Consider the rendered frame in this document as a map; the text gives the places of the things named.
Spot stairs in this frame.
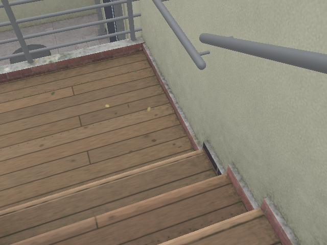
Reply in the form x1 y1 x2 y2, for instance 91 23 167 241
0 149 282 245

